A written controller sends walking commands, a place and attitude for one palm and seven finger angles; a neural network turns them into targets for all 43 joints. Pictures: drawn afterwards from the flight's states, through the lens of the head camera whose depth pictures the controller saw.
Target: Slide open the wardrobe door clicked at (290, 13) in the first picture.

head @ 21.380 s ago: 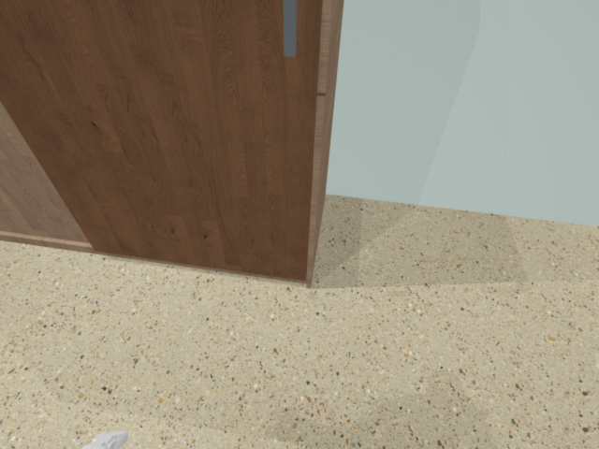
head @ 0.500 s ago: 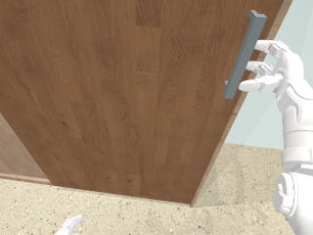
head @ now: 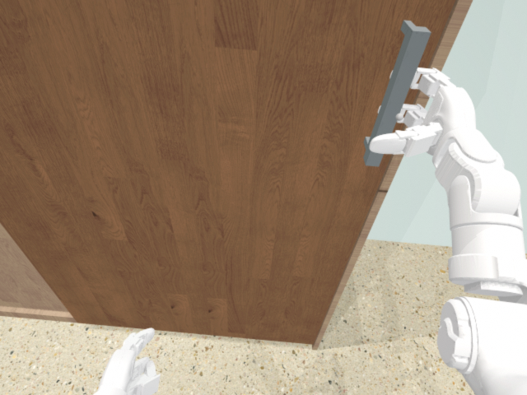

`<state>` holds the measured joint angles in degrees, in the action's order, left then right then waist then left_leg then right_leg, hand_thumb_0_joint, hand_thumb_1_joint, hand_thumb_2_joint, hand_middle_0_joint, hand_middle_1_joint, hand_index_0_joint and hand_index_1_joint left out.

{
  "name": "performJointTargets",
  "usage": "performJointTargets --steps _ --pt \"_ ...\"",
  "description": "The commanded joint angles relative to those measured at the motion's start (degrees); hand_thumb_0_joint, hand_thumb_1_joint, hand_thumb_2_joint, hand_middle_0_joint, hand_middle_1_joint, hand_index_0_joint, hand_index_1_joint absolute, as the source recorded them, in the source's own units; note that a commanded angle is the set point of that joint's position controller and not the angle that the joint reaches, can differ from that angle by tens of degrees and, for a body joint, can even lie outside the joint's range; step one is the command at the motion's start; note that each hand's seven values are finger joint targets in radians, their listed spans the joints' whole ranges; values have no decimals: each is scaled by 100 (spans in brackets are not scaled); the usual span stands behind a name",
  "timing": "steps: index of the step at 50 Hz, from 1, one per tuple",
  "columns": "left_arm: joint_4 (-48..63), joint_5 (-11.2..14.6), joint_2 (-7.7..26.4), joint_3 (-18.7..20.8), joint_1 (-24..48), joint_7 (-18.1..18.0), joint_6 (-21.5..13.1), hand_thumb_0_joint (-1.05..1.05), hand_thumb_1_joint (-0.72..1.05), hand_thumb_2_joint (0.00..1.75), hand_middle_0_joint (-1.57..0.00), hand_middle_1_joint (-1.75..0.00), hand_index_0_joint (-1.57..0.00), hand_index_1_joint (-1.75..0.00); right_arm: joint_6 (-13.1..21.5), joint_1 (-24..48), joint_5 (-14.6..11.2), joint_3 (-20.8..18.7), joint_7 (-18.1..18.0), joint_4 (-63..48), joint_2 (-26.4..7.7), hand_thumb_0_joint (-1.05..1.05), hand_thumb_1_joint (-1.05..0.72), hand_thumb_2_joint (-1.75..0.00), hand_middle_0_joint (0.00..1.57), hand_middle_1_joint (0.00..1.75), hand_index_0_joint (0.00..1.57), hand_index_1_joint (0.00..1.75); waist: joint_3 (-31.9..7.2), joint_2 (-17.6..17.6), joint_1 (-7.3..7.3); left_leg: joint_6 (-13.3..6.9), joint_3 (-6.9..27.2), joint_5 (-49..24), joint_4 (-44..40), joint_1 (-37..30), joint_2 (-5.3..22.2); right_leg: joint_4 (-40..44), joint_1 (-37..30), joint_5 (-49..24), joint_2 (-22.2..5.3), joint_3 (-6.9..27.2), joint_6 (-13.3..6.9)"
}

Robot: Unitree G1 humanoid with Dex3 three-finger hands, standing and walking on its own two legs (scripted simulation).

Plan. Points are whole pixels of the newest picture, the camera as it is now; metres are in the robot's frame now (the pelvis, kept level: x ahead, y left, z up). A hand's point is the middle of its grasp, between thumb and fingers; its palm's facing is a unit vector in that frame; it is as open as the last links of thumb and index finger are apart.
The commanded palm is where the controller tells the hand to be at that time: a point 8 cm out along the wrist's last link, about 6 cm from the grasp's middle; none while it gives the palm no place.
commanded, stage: slide the fingers in behind the handle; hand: right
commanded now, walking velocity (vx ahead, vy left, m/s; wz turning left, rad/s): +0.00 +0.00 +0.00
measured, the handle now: (388, 98) +0.47 -0.15 +0.27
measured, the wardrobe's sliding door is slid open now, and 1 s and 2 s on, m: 0.00 0.00 0.00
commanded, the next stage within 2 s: grip the handle and tug to test in 1.00 s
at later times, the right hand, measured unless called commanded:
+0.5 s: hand (383, 114) +0.41 -0.13 +0.27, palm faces +0.05 +1.00 -0.01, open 14.3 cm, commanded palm +0.39 -0.18 +0.27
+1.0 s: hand (382, 116) +0.41 -0.13 +0.27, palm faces +0.04 +1.00 +0.00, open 14.1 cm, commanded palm +0.39 -0.18 +0.27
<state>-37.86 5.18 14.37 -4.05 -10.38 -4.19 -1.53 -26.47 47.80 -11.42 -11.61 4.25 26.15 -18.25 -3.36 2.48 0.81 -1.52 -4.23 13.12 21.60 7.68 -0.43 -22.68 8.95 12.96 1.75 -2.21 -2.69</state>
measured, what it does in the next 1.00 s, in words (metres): stands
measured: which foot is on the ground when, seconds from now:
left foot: down 0.00-1.00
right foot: down 0.00-1.00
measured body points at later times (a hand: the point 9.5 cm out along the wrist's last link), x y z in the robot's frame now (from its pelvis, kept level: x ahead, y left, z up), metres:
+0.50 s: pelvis +0.00 +0.01 +0.00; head -0.03 +0.03 +0.45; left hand +0.16 +0.25 -0.09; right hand +0.40 -0.18 +0.27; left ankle -0.02 +0.10 -0.74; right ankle -0.01 -0.09 -0.74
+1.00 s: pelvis +0.01 +0.01 +0.00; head -0.03 +0.03 +0.45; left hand +0.17 +0.24 -0.09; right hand +0.41 -0.18 +0.27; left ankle -0.02 +0.10 -0.74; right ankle -0.01 -0.09 -0.74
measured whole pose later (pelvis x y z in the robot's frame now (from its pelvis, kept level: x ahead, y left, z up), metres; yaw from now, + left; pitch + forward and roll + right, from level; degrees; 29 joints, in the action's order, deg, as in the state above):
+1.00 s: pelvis +0.01 +0.01 +0.00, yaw +0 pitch -2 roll +0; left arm -38.1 4.8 13.9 -4.0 -10.5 -3.6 1.6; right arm -29.2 45.6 -10.9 -11.4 1.4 21.8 -16.0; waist -3.5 2.6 0.8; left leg -2.3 -4.0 13.3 20.7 6.1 -1.3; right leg -21.6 7.1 13.0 1.0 -2.3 -1.9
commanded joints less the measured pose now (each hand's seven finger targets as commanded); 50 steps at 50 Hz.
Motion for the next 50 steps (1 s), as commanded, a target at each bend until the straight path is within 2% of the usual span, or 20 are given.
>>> performJointTargets --steps 1,3,5,8,9,10,11,13,16,20,21,23,24,29,31,34,40,46,47,50 --pt "776 -36 660 275 548 -9 -198 0 90 90 -20 -30 -20 -30 393 2835 -25 -376 -131 -1063 -1133 0 50 -30 30 120 30 120 -1476 -503 -55 -73 297 -1716 -199 -150 33 132 -801 -1714 -223 404 46" --pt "850 -32 614 262 600 14 -179 0 90 90 -20 -30 -20 -30 468 2935 37 -393 -204 -1341 -1149 0 50 -30 30 120 30 120 -1656 -288 -15 -89 325 -1889 -145 -278 47 123 -868 -1882 -210 385 48" --pt "875 -37 580 264 606 39 -161 0 90 90 -20 -30 -20 -30 520 2981 67 -239 -243 -1530 -941 0 50 -30 30 120 30 120 -1675 -161 -39 -96 313 -2006 -119 -257 35 99 -971 -2032 -222 372 59" --pt "930 -53 596 282 653 68 -113 0 90 90 -20 -30 -20 -30 540 2640 60 -473 -265 -1808 -1119 0 50 -30 30 120 30 120 -1860 -268 76 -100 333 -2361 -77 -550 36 91 -994 -2315 -217 341 50" --pt "947 -49 581 282 673 70 -96 0 90 90 -20 -30 -20 -30 498 2586 52 -394 -252 -1860 -985 0 50 -30 30 120 30 120 -1856 -352 61 -89 320 -2405 -67 -570 27 96 -998 -2328 -214 323 46" --pt "959 -39 567 280 715 71 -90 0 90 90 -20 -30 -20 -30 429 2485 25 -354 -243 -1862 -889 0 50 -30 30 120 30 120 -1759 -321 67 -74 325 -2379 -89 -525 28 91 -953 -2224 -205 289 27" --pt "938 -47 596 288 695 75 -64 0 90 90 -20 -30 -20 -30 375 2249 15 -495 -255 -1708 -1035 0 50 -30 30 120 30 120 -1653 -495 115 -66 315 -2335 -128 -563 26 109 -856 -2149 -212 292 18" --pt "956 -31 609 275 758 65 -23 0 90 90 -20 -30 -20 -30 268 2294 36 -564 -257 -1914 -1158 0 50 -30 30 120 30 120 -1588 -513 117 -50 341 -2315 -146 -637 43 165 -748 -2017 -196 263 -7" --pt "979 -23 579 274 832 75 -15 0 90 90 -20 -30 -20 -30 162 2286 53 -302 -279 -2065 -880 0 50 -30 30 120 30 120 -1418 -243 81 -55 330 -2181 -191 -479 35 156 -820 -1971 -190 245 -8" --pt "931 -27 593 267 822 51 10 0 90 90 -20 -30 -20 -30 53 2265 -6 -441 -272 -1925 -1008 0 50 -30 30 120 30 120 -1386 -424 47 -20 377 -2157 -236 -482 39 158 -734 -1776 -158 234 -43" --pt "945 -34 612 278 813 52 16 0 90 90 -20 -30 -20 -30 75 2124 -12 -531 -271 -1893 -1117 0 50 -30 30 120 30 120 -1414 -490 93 -16 374 -2142 -245 -564 44 169 -709 -1778 -163 232 -44" --pt "962 -22 603 271 832 41 18 0 90 90 -20 -30 -20 -30 87 2246 -7 -428 -237 -1952 -1028 0 50 -30 30 120 30 120 -1510 -443 58 -21 384 -2205 -210 -588 52 168 -746 -1817 -154 238 -52" --pt "949 -12 587 255 837 43 10 0 90 90 -20 -30 -20 -30 76 2396 -7 -182 -221 -1933 -777 0 50 -30 30 120 30 120 -1376 -382 -10 -17 372 -2147 -227 -465 50 170 -750 -1762 -155 236 -54" --pt "896 -32 595 276 788 38 -14 0 90 90 -20 -30 -20 -30 95 2512 -13 -240 -253 -1816 -826 0 50 -30 30 120 30 120 -1479 -434 -31 -1 389 -2164 -241 -448 49 140 -797 -1738 -137 247 -61" --pt "918 -35 621 286 809 47 -6 0 90 90 -20 -30 -20 -30 128 2363 -14 -365 -241 -1888 -989 0 50 -30 30 120 30 120 -1567 -435 44 1 403 -2260 -237 -593 62 146 -786 -1785 -127 224 -66" --pt "923 -20 569 264 832 59 -11 0 90 90 -20 -30 -20 -30 141 2580 -6 -109 -226 -1968 -706 0 50 -30 30 120 30 120 -1549 -273 -27 -10 398 -2324 -209 -506 65 121 -841 -1836 -119 240 -59" --pt "905 -36 584 267 806 46 1 0 90 90 -20 -30 -20 -30 120 2482 -7 -286 -242 -1790 -856 0 50 -30 30 120 30 120 -1499 -498 16 -12 370 -2246 -212 -479 43 136 -793 -1805 -131 271 -63" --pt "860 -42 585 273 777 36 3 0 90 90 -20 -30 -20 -30 101 2536 1 -100 -260 -1546 -666 0 50 -30 30 120 30 120 -1347 -483 -27 -12 338 -2018 -258 -302 30 139 -805 -1724 -148 287 -47" --pt "840 -49 600 271 756 27 -2 0 90 90 -20 -30 -20 -30 109 2632 -4 -295 -285 -1546 -883 0 50 -30 30 120 30 120 -1405 -526 -18 -13 362 -2055 -267 -362 42 146 -777 -1724 -139 295 -53" --pt "870 -45 547 251 797 28 -10 0 90 90 -20 -30 -20 -30 151 2808 25 -173 -305 -1682 -769 0 50 -30 30 120 30 120 -1465 -271 -28 -38 371 -2032 -245 -343 45 136 -838 -1748 -133 286 -39"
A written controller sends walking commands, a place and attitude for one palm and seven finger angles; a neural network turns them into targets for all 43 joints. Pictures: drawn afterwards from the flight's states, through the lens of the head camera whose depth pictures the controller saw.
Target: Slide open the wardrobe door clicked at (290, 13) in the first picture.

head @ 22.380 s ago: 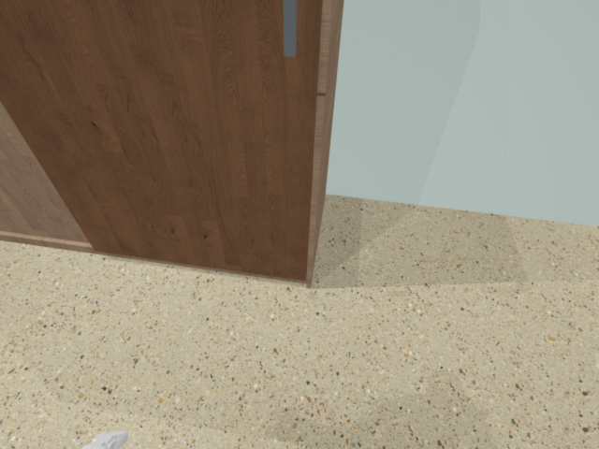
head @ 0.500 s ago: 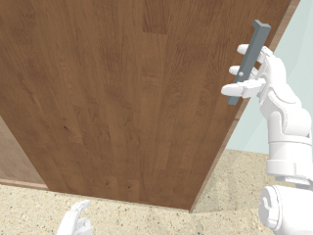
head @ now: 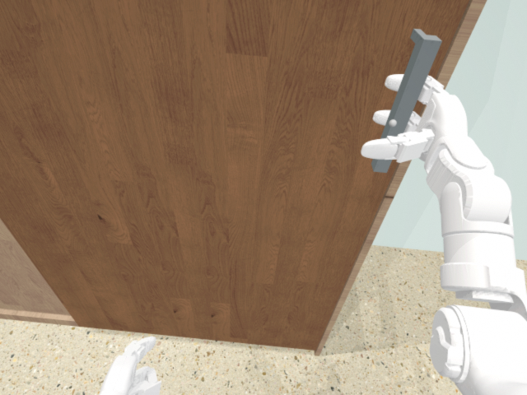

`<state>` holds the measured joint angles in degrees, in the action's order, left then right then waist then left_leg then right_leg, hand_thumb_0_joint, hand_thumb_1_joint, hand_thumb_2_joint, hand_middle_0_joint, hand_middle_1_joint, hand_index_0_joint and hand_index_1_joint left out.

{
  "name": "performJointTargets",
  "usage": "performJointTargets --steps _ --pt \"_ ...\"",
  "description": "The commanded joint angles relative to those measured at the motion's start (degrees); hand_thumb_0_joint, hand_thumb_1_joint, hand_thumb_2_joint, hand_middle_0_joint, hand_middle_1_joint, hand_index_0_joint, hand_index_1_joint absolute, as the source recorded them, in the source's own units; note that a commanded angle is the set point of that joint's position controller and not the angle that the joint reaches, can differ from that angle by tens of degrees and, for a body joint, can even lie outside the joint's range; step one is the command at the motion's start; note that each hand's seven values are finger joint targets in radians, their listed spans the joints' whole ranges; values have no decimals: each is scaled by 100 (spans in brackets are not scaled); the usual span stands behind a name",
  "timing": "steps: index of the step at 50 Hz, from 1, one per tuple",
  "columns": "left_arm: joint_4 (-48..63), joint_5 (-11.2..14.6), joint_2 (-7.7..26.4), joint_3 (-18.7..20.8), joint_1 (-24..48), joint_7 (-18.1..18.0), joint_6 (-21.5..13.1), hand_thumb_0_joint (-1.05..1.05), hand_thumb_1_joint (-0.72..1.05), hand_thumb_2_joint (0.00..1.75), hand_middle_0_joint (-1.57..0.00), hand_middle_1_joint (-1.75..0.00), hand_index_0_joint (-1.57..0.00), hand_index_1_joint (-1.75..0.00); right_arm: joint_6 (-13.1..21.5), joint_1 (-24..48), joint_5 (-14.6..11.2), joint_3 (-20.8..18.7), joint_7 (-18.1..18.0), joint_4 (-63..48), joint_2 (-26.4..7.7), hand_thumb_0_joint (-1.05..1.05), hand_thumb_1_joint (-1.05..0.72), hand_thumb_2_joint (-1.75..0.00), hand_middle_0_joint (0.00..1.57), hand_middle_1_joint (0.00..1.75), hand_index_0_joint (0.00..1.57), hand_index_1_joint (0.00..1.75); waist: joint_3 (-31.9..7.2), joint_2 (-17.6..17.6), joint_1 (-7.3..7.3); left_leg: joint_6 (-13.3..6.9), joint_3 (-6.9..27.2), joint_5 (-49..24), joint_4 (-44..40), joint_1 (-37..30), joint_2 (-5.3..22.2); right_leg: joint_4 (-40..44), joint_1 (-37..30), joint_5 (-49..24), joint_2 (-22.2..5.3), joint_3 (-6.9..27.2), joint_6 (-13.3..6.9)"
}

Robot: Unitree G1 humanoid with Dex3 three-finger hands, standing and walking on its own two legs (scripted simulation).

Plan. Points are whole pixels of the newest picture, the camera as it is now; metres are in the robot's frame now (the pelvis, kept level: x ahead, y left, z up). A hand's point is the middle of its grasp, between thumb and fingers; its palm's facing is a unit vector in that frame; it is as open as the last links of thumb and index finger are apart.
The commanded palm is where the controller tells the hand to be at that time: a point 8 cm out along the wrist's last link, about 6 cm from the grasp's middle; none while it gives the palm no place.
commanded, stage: grip the handle and tug to test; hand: right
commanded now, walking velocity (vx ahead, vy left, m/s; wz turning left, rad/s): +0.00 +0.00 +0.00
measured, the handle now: (397, 105) +0.47 -0.17 +0.26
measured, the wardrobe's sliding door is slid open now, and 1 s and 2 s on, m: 0.00 0.00 0.00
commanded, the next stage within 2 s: tug the door sideways, standing still in 1.52 s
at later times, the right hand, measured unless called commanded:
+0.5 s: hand (396, 122) +0.41 -0.15 +0.27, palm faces +0.05 +1.00 +0.01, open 10.2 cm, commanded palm +0.38 -0.20 +0.27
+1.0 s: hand (392, 121) +0.41 -0.14 +0.27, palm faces +0.04 +1.00 +0.01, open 6.0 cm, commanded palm +0.39 -0.20 +0.27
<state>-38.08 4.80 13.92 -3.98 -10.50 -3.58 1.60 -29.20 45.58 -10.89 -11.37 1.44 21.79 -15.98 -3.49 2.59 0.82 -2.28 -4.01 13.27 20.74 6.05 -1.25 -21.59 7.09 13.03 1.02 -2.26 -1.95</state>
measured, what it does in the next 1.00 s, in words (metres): stands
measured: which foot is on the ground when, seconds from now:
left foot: down 0.00-1.00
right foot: down 0.00-1.00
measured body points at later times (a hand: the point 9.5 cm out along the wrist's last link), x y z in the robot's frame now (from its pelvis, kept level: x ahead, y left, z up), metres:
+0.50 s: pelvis -0.01 -0.01 +0.00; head -0.04 +0.00 +0.45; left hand +0.15 +0.22 -0.10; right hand +0.40 -0.20 +0.27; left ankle -0.02 +0.09 -0.75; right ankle -0.01 -0.10 -0.75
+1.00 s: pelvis +0.00 -0.01 +0.00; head -0.03 +0.01 +0.45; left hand +0.16 +0.23 -0.10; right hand +0.40 -0.20 +0.27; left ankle -0.02 +0.09 -0.75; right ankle -0.01 -0.10 -0.75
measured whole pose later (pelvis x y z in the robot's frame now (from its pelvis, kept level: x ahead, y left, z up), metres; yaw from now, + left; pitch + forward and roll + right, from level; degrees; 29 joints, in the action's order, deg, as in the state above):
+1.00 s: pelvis +0.00 -0.01 +0.00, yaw +1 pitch -1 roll +0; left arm -38.1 4.5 14.1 -3.7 -11.4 -3.9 1.2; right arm -28.1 45.4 -10.5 -12.1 0.6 22.1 -15.9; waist -3.4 2.5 0.1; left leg -1.9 -3.0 12.2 19.4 5.9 -1.3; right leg -20.7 6.8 12.5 1.0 -3.1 -2.3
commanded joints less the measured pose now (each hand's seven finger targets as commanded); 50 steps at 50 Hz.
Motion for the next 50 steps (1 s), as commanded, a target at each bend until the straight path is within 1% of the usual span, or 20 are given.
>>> performJointTargets --steps 1,5,10,12,16,20,22,25,27,29,30,31,32,35,37,40,42,44,46,50 --pt "899 -28 603 258 787 -24 -337 0 90 90 -20 -30 -20 -30 488 2991 -23 -239 -54 -1314 -1038 0 50 -30 30 120 30 120 -1519 -325 -4 34 326 -2071 -161 -218 115 23 -711 -1855 -76 298 -104" --pt "888 -30 597 250 780 -33 -353 0 90 90 -20 -30 -20 -30 562 3071 -12 -315 -74 -1328 -1124 0 50 -30 30 120 30 120 -1584 -375 -3 28 335 -2039 -152 -238 106 37 -715 -1833 -96 309 -93" --pt "837 -30 603 246 729 -53 -363 0 90 90 -20 -30 -20 -30 542 3167 33 -101 -89 -1109 -904 0 27 -40 32 123 32 123 -1384 -294 -68 7 292 -1804 -177 -53 86 80 -708 -1749 -121 341 -64" --pt "855 -37 605 255 726 -35 -380 0 90 90 -20 -30 -20 -30 568 3182 34 -144 -121 -1230 -936 0 17 -44 33 125 33 125 -1479 -102 -32 -17 292 -1817 -182 -81 89 86 -803 -1871 -132 359 -32" --pt "842 -45 625 269 697 -34 -362 0 90 90 -20 -30 -20 -30 534 2878 -6 -276 -129 -1022 -990 0 -1 -52 35 127 35 127 -1413 -440 11 -7 268 -1796 -214 -135 63 118 -715 -1829 -141 359 -29" --pt "828 -37 632 255 705 -60 -354 0 90 90 -20 -30 -20 -30 481 2961 5 -304 -135 -913 -1055 0 -20 -60 38 130 38 130 -1274 -512 -10 10 291 -1594 -255 -66 74 166 -579 -1580 -143 352 -52" --pt "837 -43 649 255 685 -59 -339 0 90 90 -20 -30 -20 -30 517 2876 28 -407 -158 -895 -1191 0 -29 -64 38 131 38 131 -1304 -481 28 1 294 -1555 -274 -137 82 209 -581 -1603 -158 356 -44" --pt "842 -33 619 249 695 -62 -361 0 90 90 -20 -30 -20 -30 532 3107 55 -148 -148 -959 -947 0 -43 -70 40 133 40 133 -1266 -255 -53 -3 304 -1449 -289 7 82 192 -634 -1521 -157 343 -38" --pt "854 -43 624 268 668 -58 -398 0 90 90 -20 -30 -20 -30 622 3249 62 -159 -159 -1151 -978 0 -53 -74 41 135 41 135 -1410 -133 -60 -17 310 -1541 -284 -25 77 174 -763 -1680 -167 361 -29" --pt "850 -44 624 269 657 -58 -390 0 90 90 -20 -30 -20 -30 627 3112 60 -253 -160 -1135 -1059 0 -62 -78 42 136 42 136 -1522 -250 -19 -25 296 -1634 -249 -123 68 167 -770 -1762 -167 363 -15" --pt "846 -45 613 256 670 -56 -394 0 90 90 -20 -30 -20 -30 597 3112 32 -138 -130 -1030 -892 0 -67 -80 43 137 43 137 -1429 -217 -44 -16 305 -1628 -259 -58 65 160 -745 -1702 -151 345 -25" --pt "836 -53 642 286 638 -58 -391 0 90 90 -20 -30 -20 -30 625 2966 16 -322 -137 -1000 -1085 0 -71 -82 43 137 43 137 -1487 -395 -7 -9 297 -1652 -284 -145 60 163 -749 -1733 -167 349 -28" --pt "866 -54 642 270 659 -61 -399 0 90 90 -20 -30 -20 -30 645 3073 14 -241 -107 -1161 -1031 0 -76 -84 44 138 44 138 -1546 -278 -13 -13 312 -1757 -253 -200 78 174 -751 -1807 -159 340 -36" --pt "849 -41 649 269 655 -81 -393 0 90 90 -20 -30 -20 -30 597 2967 6 -356 -73 -1006 -1164 0 -90 -90 45 140 45 140 -1474 -507 -14 14 325 -1747 -282 -225 79 180 -642 -1672 -145 307 -68" --pt "895 -35 656 270 678 -66 -389 0 90 90 -20 -30 -20 -30 632 2851 6 -428 -73 -1121 -1236 0 -90 -90 45 140 45 140 -1467 -383 45 0 316 -1775 -271 -265 76 195 -638 -1745 -149 310 -56" --pt "884 -26 623 267 685 -50 -393 0 90 90 -20 -30 -20 -30 597 2880 24 -303 -67 -1194 -1090 0 -90 -90 45 140 45 140 -1432 -176 10 -13 315 -1824 -267 -153 68 151 -722 -1816 -149 301 -39" --pt "895 -32 646 273 704 -45 -370 0 90 90 -20 -30 -20 -30 590 2802 37 -439 -111 -1241 -1254 0 -90 -90 45 140 45 140 -1443 -199 55 -14 311 -1870 -261 -233 70 153 -677 -1873 -145 298 -40" --pt "891 -37 627 265 714 -43 -373 0 90 90 -20 -30 -20 -30 547 2926 40 -274 -120 -1268 -1058 0 -90 -90 45 140 45 140 -1432 -250 3 -3 309 -1857 -254 -191 70 149 -679 -1829 -136 300 -44" --pt "873 -44 668 292 685 -53 -344 0 90 90 -20 -30 -20 -30 498 2581 34 -482 -121 -1037 -1276 0 -90 -90 45 140 45 140 -1390 -532 58 19 299 -1906 -264 -272 63 146 -603 -1845 -151 280 -68" --pt "867 -27 638 264 711 -72 -340 0 90 90 -20 -30 -20 -30 462 2917 42 -240 -83 -1125 -1051 0 -90 -90 45 140 45 140 -1374 -406 -39 25 320 -1855 -266 -164 84 133 -635 -1733 -126 282 -84"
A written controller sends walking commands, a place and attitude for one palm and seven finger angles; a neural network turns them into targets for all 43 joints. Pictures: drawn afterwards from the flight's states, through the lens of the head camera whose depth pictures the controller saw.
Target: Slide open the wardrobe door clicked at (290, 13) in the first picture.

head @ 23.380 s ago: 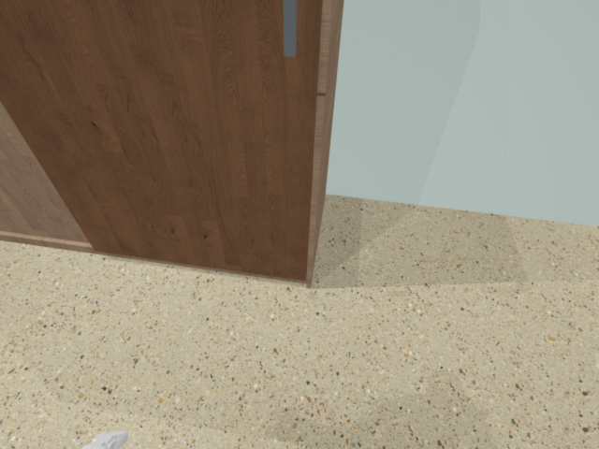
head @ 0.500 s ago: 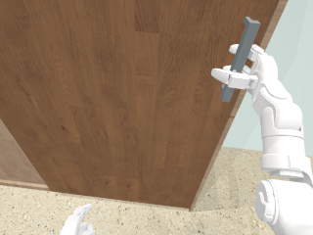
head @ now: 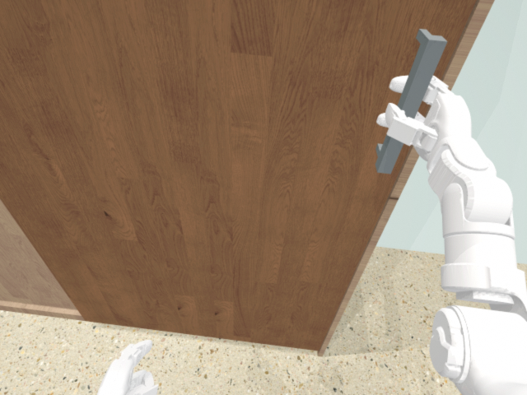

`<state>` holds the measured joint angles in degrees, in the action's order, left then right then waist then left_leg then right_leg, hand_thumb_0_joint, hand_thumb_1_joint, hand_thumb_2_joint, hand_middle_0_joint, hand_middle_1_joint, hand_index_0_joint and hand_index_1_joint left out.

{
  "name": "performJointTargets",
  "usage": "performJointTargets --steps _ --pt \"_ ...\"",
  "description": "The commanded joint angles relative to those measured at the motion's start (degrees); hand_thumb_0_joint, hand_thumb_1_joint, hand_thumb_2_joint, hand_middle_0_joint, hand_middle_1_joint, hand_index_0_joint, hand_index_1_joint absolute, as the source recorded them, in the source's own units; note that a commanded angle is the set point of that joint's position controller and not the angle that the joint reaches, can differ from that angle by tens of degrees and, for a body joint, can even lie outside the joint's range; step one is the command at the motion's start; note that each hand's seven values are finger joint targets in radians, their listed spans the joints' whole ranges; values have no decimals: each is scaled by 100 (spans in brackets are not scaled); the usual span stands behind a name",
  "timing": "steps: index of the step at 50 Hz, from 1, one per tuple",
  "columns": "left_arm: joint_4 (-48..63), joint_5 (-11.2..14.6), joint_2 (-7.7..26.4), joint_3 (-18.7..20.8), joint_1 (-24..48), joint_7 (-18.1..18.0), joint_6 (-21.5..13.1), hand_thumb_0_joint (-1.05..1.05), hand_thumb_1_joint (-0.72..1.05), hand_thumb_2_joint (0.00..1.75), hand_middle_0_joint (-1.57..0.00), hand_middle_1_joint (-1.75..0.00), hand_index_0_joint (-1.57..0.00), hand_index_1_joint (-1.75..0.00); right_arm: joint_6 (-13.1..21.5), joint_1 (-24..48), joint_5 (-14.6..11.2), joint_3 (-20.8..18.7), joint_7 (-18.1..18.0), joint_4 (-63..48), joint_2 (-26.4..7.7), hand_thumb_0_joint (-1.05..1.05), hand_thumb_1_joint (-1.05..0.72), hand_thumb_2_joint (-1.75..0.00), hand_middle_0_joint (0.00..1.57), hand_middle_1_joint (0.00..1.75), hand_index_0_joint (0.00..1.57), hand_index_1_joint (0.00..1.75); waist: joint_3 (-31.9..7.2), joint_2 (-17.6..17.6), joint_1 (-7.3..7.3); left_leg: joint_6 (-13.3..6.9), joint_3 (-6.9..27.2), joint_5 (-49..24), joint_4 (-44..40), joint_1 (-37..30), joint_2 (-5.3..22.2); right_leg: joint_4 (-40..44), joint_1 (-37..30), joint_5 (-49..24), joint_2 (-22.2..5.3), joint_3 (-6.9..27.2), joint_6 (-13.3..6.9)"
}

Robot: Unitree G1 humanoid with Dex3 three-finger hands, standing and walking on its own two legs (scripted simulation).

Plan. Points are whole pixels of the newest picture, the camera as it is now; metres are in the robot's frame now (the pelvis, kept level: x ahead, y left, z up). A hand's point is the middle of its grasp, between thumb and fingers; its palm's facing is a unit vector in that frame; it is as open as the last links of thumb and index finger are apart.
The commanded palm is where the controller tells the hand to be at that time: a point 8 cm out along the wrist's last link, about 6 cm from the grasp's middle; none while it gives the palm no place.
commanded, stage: grip the handle and tug to test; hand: right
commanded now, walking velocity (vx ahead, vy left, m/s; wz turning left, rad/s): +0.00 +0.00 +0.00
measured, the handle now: (402, 106) +0.47 -0.17 +0.26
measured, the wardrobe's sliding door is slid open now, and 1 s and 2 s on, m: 0.00 0.00 0.04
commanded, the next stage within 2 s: tug the door sideways, standing still in 0.52 s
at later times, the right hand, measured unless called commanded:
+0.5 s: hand (394, 123) +0.41 -0.14 +0.26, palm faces +0.06 +1.00 -0.01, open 5.9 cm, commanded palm +0.37 -0.19 +0.26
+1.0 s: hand (392, 123) +0.41 -0.14 +0.26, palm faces +0.12 +0.99 -0.03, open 5.9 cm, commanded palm +0.38 -0.15 +0.26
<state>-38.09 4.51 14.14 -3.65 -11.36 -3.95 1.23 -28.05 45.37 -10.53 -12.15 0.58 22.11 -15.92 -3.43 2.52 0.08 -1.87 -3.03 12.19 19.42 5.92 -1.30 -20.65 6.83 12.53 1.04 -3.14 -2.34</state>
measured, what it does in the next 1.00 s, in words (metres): stands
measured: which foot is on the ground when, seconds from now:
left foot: down 0.00-1.00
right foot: down 0.00-1.00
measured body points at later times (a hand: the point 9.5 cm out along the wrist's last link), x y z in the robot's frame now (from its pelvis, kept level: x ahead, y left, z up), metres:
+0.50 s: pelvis +0.01 +0.01 +0.00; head -0.02 +0.03 +0.45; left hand +0.18 +0.24 -0.09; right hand +0.40 -0.20 +0.27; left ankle -0.02 +0.10 -0.75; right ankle -0.01 -0.09 -0.75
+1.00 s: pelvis +0.02 +0.00 +0.00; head +0.00 +0.02 +0.45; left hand +0.23 +0.20 -0.09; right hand +0.40 -0.19 +0.27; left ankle -0.02 +0.10 -0.75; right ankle -0.01 -0.09 -0.75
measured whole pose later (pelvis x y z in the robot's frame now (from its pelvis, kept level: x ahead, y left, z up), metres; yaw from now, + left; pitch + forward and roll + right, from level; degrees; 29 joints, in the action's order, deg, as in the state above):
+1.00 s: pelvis +0.02 +0.00 +0.00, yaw -3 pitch +0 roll +0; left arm -37.6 3.9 13.3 -3.4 -6.7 -2.3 2.9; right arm -35.2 43.0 -8.6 -8.1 -4.1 9.2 -10.1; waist -3.3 3.1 3.2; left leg -1.6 -5.2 15.8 22.2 5.7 -0.1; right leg -23.0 7.3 15.1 2.3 -0.7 -2.4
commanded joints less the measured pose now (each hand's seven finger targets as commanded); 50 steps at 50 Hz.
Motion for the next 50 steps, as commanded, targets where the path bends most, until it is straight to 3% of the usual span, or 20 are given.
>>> performJointTargets --steps 1,5,8,10,14,16,20,25,28,31,32,35,40,50 --pt "885 4 621 251 804 -30 -304 0 90 90 -20 -30 -20 -30 370 2920 6 -135 -9 -1187 -1032 0 -90 -90 45 140 45 140 -1402 -298 44 -18 219 -1723 -144 -136 85 28 -681 -1721 -136 360 -40" --pt "822 0 611 226 785 -44 -299 0 90 90 -20 -30 -20 -30 320 3105 1 -120 -14 -986 -1023 0 -90 -90 45 140 45 140 -1308 -321 3 -14 235 -1716 -150 -62 94 10 -606 -1625 -112 375 -49" --pt "893 -10 597 228 826 -29 -311 0 90 90 -20 -30 -20 -30 358 2943 -34 -174 0 -1147 -1022 0 -90 -90 45 140 45 140 -1565 -324 85 -22 242 -1911 -89 -263 104 -10 -655 -1782 -88 384 -56" --pt "886 -5 607 214 832 -25 -277 0 90 90 -20 -30 -20 -30 351 2808 -34 -259 32 -1125 -1136 0 -90 -90 45 140 45 140 -1512 -464 100 -11 233 -1965 -89 -336 113 11 -565 -1752 -79 371 -60" --pt "981 3 571 218 916 8 -273 0 90 90 -20 -30 -20 -30 399 2685 -69 -69 95 -1521 -850 0 -90 -90 45 140 45 140 -1608 -390 104 -19 214 -2170 -36 -382 104 -20 -704 -1942 -77 365 -66" --pt "1035 11 594 231 972 31 -241 0 90 90 -20 -30 -20 -30 370 2223 -85 -205 114 -1561 -969 0 -90 -90 45 140 45 140 -1563 -470 200 -10 206 -2216 -36 -461 101 -8 -665 -1985 -101 349 -65" --pt "1087 13 598 212 1043 26 -188 0 90 90 -20 -30 -20 -30 241 1987 -116 -418 174 -1869 -1182 0 -90 -90 45 140 45 140 -1626 -508 242 12 235 -2453 -1 -612 116 -18 -599 -2010 -71 307 -90" --pt "1211 27 575 198 1189 73 -128 0 90 90 -20 -30 -20 -30 53 1374 -174 -464 238 -2435 -1118 0 -90 -90 45 140 45 140 -1706 -421 340 15 214 -2885 108 -767 119 -61 -642 -2350 -67 270 -65" --pt "1284 18 565 211 1255 96 -91 0 90 90 -20 -30 -20 -30 -19 1046 -193 -692 218 -2863 -1305 0 -90 -90 45 140 45 140 -1828 -368 418 19 218 -3235 180 -921 123 -102 -679 -2650 -73 258 -59" --pt "1325 26 576 220 1309 129 -46 0 90 90 -20 -30 -20 -30 -158 652 -229 -654 223 -3018 -1196 0 -90 -90 45 140 45 140 -1780 -470 441 47 186 -3450 226 -950 113 -138 -665 -2794 -69 226 -46" --pt "1275 32 567 198 1334 131 -57 0 90 90 -20 -30 -20 -30 -164 1281 -213 -208 236 -3266 -825 0 -90 -90 45 140 45 140 -1698 -327 286 38 180 -3469 233 -794 123 -165 -745 -2909 -81 230 -53" --pt "1079 18 586 238 1193 106 -117 0 90 90 -20 -30 -20 -30 -338 1952 -178 -8 112 -2829 -630 0 -90 -90 45 140 45 140 -1530 -313 118 28 144 -3136 211 -352 61 -269 -848 -2862 -101 307 -30" --pt "966 -15 532 252 1164 119 -144 0 90 90 -20 -30 -20 -30 -458 2342 -104 458 -51 -2876 -82 0 -90 -90 45 140 45 140 -1822 -43 33 -15 103 -3177 324 -236 57 -416 -1134 -3280 -88 378 61" --pt "843 -84 440 218 1159 152 -119 0 90 90 -20 -30 -20 -30 -241 3126 -47 1281 -83 -2475 796 0 -90 -90 45 140 45 140 -1805 -318 -158 -35 25 -2693 385 100 54 -460 -1328 -3182 -144 614 117"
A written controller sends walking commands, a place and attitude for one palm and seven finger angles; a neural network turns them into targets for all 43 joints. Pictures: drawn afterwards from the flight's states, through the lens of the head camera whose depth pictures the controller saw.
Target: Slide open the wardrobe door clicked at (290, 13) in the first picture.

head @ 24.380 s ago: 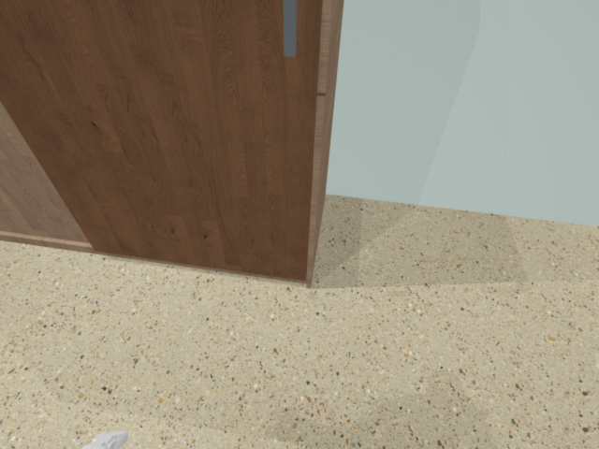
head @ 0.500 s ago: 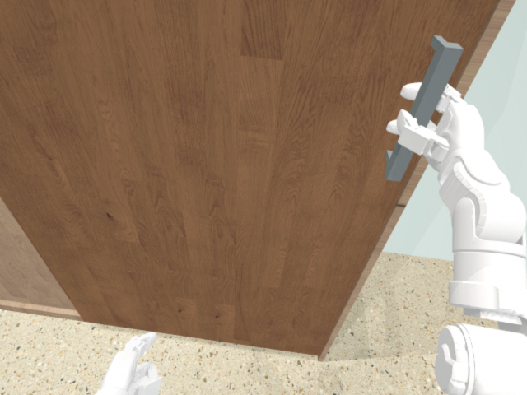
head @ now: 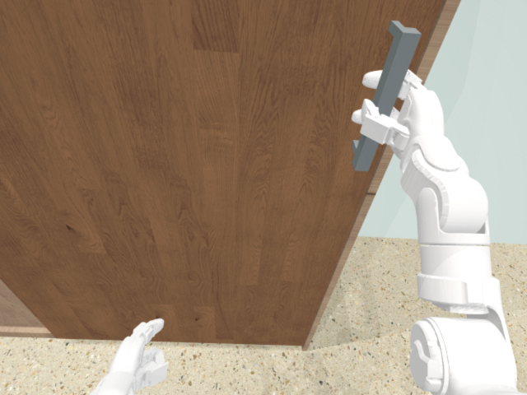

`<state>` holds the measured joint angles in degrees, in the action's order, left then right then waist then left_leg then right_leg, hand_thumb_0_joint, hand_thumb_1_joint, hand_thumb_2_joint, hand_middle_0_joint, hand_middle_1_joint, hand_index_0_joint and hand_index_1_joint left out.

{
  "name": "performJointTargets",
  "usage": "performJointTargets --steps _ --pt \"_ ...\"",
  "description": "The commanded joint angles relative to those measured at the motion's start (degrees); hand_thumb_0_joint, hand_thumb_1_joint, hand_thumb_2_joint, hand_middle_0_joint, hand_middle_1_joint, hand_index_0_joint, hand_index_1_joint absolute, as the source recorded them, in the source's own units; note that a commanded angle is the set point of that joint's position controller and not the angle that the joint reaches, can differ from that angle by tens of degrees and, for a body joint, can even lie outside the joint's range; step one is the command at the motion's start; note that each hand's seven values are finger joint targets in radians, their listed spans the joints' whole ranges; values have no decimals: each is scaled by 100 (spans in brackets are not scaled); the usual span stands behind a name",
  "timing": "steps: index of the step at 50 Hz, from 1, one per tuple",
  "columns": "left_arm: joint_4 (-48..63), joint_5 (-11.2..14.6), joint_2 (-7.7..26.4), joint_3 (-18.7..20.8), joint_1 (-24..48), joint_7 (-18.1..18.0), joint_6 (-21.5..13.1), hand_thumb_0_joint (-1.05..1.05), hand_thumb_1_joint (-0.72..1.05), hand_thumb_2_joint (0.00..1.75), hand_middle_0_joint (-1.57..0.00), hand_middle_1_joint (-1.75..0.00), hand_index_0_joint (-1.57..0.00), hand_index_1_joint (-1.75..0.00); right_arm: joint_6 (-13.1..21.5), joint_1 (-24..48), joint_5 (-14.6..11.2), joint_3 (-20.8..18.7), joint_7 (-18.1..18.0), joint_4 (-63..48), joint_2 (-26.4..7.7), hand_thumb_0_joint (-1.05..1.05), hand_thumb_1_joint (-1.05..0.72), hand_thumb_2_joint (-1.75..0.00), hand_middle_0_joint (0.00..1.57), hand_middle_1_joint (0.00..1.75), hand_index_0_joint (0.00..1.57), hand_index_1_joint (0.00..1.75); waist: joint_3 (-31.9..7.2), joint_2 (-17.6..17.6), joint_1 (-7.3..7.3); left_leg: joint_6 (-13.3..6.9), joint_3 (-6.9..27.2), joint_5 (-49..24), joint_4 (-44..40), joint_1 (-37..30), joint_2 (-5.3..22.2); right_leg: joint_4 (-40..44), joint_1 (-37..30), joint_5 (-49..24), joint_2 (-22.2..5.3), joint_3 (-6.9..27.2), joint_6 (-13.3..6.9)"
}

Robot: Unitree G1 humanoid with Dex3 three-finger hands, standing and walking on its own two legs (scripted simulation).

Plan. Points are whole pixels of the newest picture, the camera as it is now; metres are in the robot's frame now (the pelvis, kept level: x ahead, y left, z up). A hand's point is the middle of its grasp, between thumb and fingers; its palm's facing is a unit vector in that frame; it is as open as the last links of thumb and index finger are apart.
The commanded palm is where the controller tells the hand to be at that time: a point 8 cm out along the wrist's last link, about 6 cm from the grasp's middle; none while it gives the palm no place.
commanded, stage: tug the door sideways, standing still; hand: right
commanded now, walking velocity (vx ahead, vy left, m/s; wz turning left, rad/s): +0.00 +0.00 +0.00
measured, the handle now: (376, 102) +0.45 -0.14 +0.27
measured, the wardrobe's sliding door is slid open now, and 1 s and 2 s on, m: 0.00 0.04 0.20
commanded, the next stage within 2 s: step sideways, sliding the door along in 0.54 s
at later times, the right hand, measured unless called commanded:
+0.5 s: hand (356, 121) +0.39 -0.10 +0.27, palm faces +0.07 +1.00 -0.07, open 6.0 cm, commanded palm +0.37 -0.10 +0.27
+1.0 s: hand (333, 121) +0.41 -0.08 +0.25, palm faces +0.11 +0.99 -0.07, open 5.9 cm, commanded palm +0.39 -0.10 +0.27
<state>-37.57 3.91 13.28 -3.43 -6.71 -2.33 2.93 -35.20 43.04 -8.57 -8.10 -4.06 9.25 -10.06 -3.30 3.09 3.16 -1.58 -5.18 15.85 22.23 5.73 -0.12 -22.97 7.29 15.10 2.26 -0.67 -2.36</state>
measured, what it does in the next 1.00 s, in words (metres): lifts its left foot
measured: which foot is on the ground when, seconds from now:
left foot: down 0.00-0.74, up 0.76-1.00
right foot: down 0.00-1.00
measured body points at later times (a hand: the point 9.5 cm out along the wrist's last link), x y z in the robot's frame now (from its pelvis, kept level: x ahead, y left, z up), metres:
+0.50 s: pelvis -0.03 -0.01 +0.00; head -0.05 +0.00 +0.45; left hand +0.13 +0.20 -0.11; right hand +0.38 -0.16 +0.27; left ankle -0.04 +0.10 -0.74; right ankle -0.03 -0.09 -0.74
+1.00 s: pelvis -0.03 +0.06 -0.01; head +0.01 +0.06 +0.44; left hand +0.10 +0.28 -0.14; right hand +0.40 -0.13 +0.26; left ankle +0.00 +0.19 -0.74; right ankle -0.03 -0.09 -0.74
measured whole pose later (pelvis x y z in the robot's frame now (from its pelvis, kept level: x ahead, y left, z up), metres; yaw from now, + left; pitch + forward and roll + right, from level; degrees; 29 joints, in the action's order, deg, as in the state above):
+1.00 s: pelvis -0.03 +0.06 -0.01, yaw +2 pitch -1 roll +1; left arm -40.8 2.1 10.6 -1.1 -12.1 -4.0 -2.0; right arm 2.1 48.1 -6.9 -6.0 -5.6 23.6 -15.4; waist 6.4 2.0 3.1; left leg -0.8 -1.6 18.8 34.1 17.2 0.9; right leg -32.1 12.9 17.8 -4.1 -0.1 2.2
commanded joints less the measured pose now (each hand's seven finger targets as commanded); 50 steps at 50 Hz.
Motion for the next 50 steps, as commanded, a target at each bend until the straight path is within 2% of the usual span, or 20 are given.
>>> performJointTargets --steps 1,9,11,22,26,30,32,33,34,35,36,37,38,40,41,42,44,48,49,50 --pt "768 -35 539 206 669 -8 -292 0 90 90 -20 -30 -20 -30 531 3346 -248 945 388 -1134 275 0 -90 -90 45 140 45 140 -1785 -300 -478 -69 250 -2996 85 172 -60 -221 -1452 -3503 -295 377 132" --pt "610 -71 453 180 566 39 -411 0 90 90 -20 -30 -20 -30 842 4299 -216 1474 262 -648 912 0 -90 -90 45 140 45 140 -1840 -1 -627 -115 189 -2284 73 593 -70 -194 -1617 -3198 -348 619 307" --pt "562 -85 490 208 544 33 -431 0 90 90 -20 -30 -20 -30 935 4306 -223 1412 228 -434 858 0 -90 -90 45 140 45 140 -1849 -222 -599 -128 181 -2156 43 557 -72 -146 -1565 -3011 -353 643 316" --pt "385 -82 482 207 394 23 -679 0 90 90 -20 -30 -20 -30 1337 5010 -294 1455 78 188 1065 0 -90 -90 45 140 45 140 -1820 8 -627 -160 179 -1686 0 721 -73 7 -1437 -2326 -318 710 408" --pt "291 -83 504 241 299 26 -755 0 90 90 -20 -30 -20 -30 1483 5080 -279 1484 3 497 1106 0 -90 -90 45 140 45 140 -1757 -229 -650 -148 168 -1577 -4 767 -86 46 -1371 -2130 -336 731 411" --pt "241 -68 460 217 256 31 -836 0 90 90 -20 -30 -20 -30 1540 5203 -290 1567 -47 783 1304 0 -90 -90 45 140 45 140 -1592 -153 -680 -144 195 -1425 -18 852 -76 80 -1193 -1714 -301 695 368" --pt "211 -62 497 223 252 -2 -860 0 90 90 -20 -30 -20 -30 1591 5352 -309 1443 -106 912 1150 0 -90 -90 45 140 45 140 -1565 -240 -682 -128 218 -1365 -67 831 -67 107 -1114 -1550 -285 673 329" --pt "218 -189 858 338 146 -70 -785 0 90 90 -20 -30 -20 -30 2613 4573 219 -123 -291 1080 -1807 0 -90 -90 45 140 45 140 -1146 -347 -481 118 529 -468 -61 1206 187 149 -224 -725 -765 660 -20" --pt "179 -239 683 328 94 -104 -724 0 90 90 -20 -30 -20 -30 3033 3849 307 353 -262 1539 -936 0 -90 -90 45 140 45 140 -946 -500 -453 179 503 -122 37 1026 225 271 49 53 -800 740 -88" --pt "224 -264 629 338 126 -133 -744 0 90 90 -20 -30 -20 -30 3272 3659 283 509 -239 1615 -635 0 -90 -90 45 140 45 140 -861 -492 -414 178 499 114 155 1102 225 425 65 680 -942 883 -157" --pt "268 -256 694 374 135 -183 -803 0 90 90 -20 -30 -20 -30 3526 3723 254 625 -185 1256 -568 0 -90 -90 45 140 45 140 -1014 -217 -444 161 402 283 652 1269 130 740 -67 1346 -1194 1279 -222" --pt "340 -251 650 372 234 -236 -835 0 90 90 -20 -30 -20 -30 3730 3977 240 762 -145 1006 -470 0 -90 -90 45 140 45 140 -970 135 -485 131 405 472 1330 1502 28 1032 -55 1879 -1589 1909 -418" --pt "388 -266 597 400 285 -280 -837 0 90 90 -20 -30 -20 -30 3852 4154 233 787 -133 895 -475 0 -90 -90 45 140 45 140 -921 182 -490 92 498 637 1984 1810 -32 1148 -218 1994 -1966 2471 -713" --pt "395 -262 499 434 236 -295 -853 0 90 90 -20 -30 -20 -30 3987 4348 230 687 -128 499 -698 0 -90 -90 45 140 45 140 -940 -2 -523 49 821 952 2920 2567 142 1009 -918 916 -2456 2852 -1128" --pt "405 -253 502 459 218 -299 -847 0 90 90 -20 -30 -20 -30 4052 4325 220 577 -116 316 -888 0 -90 -90 45 140 45 140 -1039 -202 -502 51 908 1056 3028 2763 185 805 -1235 245 -2521 2835 -1200" --pt "363 -268 536 473 207 -301 -820 0 90 90 -20 -30 -20 -30 4103 4294 228 483 -110 283 -957 0 -90 -90 45 140 45 140 -1030 -215 -462 51 977 1095 2844 2792 289 550 -1418 -719 -2560 2546 -1227" --pt "400 -244 558 500 206 -279 -783 0 90 90 -20 -30 -20 -30 4159 4250 230 483 -70 103 -921 0 -90 -90 45 140 45 140 -1109 120 -425 67 850 1018 2173 2309 339 95 -1329 -1794 -2424 1700 -1031" --pt "530 -158 622 582 42 -202 -816 0 90 90 -20 -30 -20 -30 4311 4368 315 461 67 -240 -1059 0 -90 -90 45 140 45 140 -1406 852 -497 119 190 87 813 791 15 -750 -717 -2425 -1808 460 -475" --pt "577 -134 647 612 38 -194 -811 0 90 90 -20 -30 -20 -30 4350 4326 354 313 77 -312 -1257 0 -90 -90 45 140 45 140 -1508 689 -470 81 211 -444 433 272 72 -1131 -346 -2276 -1598 235 -311" --pt "630 -99 591 631 103 -190 -807 0 90 90 -20 -30 -20 -30 4368 4255 406 291 83 -387 -1305 0 -90 -90 45 140 45 140 -1571 79 -461 -64 572 -1131 140 -151 450 -1741 147 -1717 -1187 -185 -95"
